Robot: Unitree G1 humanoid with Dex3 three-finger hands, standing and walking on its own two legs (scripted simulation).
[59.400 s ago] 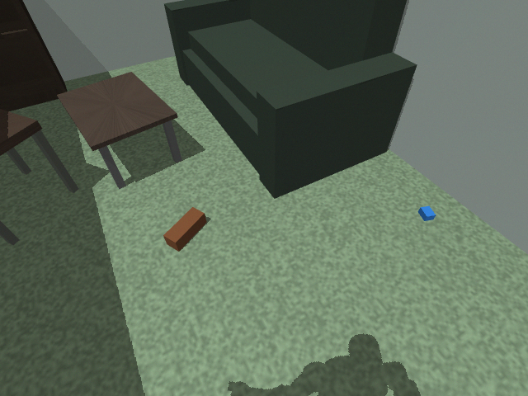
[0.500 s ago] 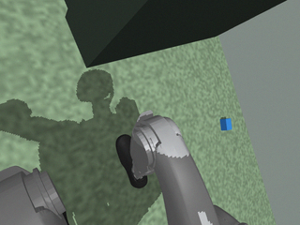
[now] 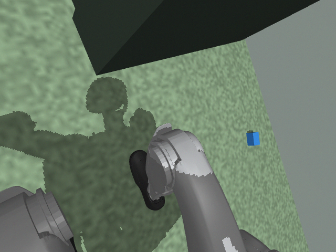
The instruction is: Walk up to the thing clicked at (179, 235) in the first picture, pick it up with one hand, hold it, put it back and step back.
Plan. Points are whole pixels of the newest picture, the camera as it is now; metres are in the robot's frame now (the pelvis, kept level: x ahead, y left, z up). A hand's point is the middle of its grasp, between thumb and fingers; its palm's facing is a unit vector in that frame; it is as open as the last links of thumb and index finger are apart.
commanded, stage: settle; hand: left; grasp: from above
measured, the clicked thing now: out of the picture +0.43 +0.43 -0.29
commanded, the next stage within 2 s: lift in 0.84 s
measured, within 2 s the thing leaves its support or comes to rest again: leaves its support in 0.30 s
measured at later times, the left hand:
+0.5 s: hand out of the picture +0.45 +0.43 -0.22, palm faces -0.24 -0.32 -0.92, open 10.7 cm
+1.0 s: hand out of the picture +0.44 +0.41 -0.16, palm faces -0.25 -0.30 -0.92, open 10.6 cm
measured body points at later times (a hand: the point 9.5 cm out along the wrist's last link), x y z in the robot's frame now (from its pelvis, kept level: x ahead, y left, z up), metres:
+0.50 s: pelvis +0.01 +0.00 +0.00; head +0.29 +0.15 +0.32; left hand +0.46 +0.44 -0.17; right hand +0.06 -0.26 -0.04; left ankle +0.06 +0.11 -0.29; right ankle +0.15 -0.15 -0.29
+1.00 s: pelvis +0.01 -0.02 +0.01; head +0.27 +0.10 +0.36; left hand +0.46 +0.42 -0.10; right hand +0.10 -0.28 -0.08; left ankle +0.06 +0.11 -0.29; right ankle +0.15 -0.15 -0.29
